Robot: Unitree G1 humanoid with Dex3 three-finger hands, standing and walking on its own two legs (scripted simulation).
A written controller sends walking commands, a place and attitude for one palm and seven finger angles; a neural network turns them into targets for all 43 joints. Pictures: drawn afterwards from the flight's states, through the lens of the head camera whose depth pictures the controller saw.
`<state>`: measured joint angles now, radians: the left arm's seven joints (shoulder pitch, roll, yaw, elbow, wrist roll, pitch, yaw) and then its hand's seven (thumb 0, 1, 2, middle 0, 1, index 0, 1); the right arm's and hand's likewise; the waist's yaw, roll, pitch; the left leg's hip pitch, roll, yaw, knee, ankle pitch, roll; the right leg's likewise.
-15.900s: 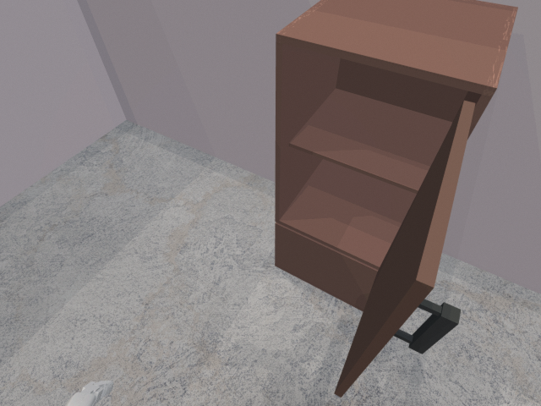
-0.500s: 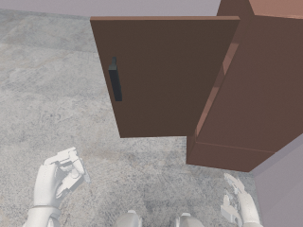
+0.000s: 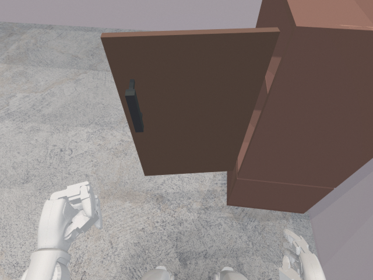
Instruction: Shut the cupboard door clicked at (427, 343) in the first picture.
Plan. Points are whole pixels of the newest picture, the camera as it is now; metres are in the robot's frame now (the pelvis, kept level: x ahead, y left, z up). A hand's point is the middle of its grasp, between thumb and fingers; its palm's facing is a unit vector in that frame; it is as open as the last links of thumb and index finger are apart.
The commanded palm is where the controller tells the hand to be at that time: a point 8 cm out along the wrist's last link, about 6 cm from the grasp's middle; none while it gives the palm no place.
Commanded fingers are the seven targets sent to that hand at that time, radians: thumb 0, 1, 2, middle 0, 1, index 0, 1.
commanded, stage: raise the hand and make a fist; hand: left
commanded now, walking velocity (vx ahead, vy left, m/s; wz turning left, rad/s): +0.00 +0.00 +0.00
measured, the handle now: (135, 106) +0.50 +0.16 +0.06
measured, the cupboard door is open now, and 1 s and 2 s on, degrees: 100 100 100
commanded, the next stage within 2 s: bring the fist close to the handle in 0.16 s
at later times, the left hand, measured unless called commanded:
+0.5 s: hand (112, 198) +0.26 +0.16 +0.06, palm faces +0.09 -0.99 -0.04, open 3.1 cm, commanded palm +0.24 +0.22 +0.06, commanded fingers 0.00 0.90 0.90 -1.30 -1.50 -1.30 -1.50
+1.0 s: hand (140, 157) +0.35 +0.12 +0.07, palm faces +0.09 -1.00 -0.01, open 3.1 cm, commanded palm +0.33 +0.17 +0.06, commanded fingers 0.00 0.90 0.90 -1.30 -1.50 -1.30 -1.50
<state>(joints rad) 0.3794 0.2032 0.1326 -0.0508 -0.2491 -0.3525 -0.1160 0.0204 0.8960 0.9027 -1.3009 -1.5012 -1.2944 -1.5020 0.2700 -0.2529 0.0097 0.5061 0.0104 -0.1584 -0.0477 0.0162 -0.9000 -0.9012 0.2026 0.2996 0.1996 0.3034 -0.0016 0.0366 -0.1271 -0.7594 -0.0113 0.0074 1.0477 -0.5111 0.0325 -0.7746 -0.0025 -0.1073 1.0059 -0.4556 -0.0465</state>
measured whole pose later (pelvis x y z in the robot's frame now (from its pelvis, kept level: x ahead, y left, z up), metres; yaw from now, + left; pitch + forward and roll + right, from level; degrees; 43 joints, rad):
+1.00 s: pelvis +0.00 -0.01 +0.01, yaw -1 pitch +13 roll +0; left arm -0.19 0.13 0.08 0.42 -0.14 -0.38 0.06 0.02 0.90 0.90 -1.30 -1.50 -1.30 -1.50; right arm 0.25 -0.24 0.00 0.61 0.00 -0.10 -0.02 0.01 -0.90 -0.90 0.20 0.30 0.20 0.30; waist -0.03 0.03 -0.12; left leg -0.75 -0.01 0.03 0.99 -0.48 0.02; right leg -0.78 0.00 -0.08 0.98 -0.43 -0.06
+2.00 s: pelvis -0.01 +0.00 +0.00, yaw -2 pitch +16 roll +0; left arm -0.65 0.18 0.19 0.97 -0.07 -0.50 0.10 0.02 0.89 0.90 -1.30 -1.50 -1.30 -1.50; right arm 0.28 -0.23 0.00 0.64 -0.02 -0.03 0.01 0.01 -0.90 -0.90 0.20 0.30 0.20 0.30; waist -0.10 0.03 -0.11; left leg -0.82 -0.01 0.04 1.00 -0.46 0.03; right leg -0.86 0.01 -0.07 0.98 -0.40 -0.05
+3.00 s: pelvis -0.02 +0.00 -0.03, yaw -2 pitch +26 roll -2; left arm -1.19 0.50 0.29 1.33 -0.04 -0.36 -0.21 -0.01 0.90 0.95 -1.30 -1.50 -1.30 -1.50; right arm 0.43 -0.28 0.03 0.63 -0.03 -0.01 0.02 0.01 -0.90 -0.90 0.20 0.30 0.20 0.30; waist -0.25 0.06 -0.10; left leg -1.11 0.02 0.01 1.15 -0.49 0.04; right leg -1.12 0.02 -0.10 1.07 -0.41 -0.05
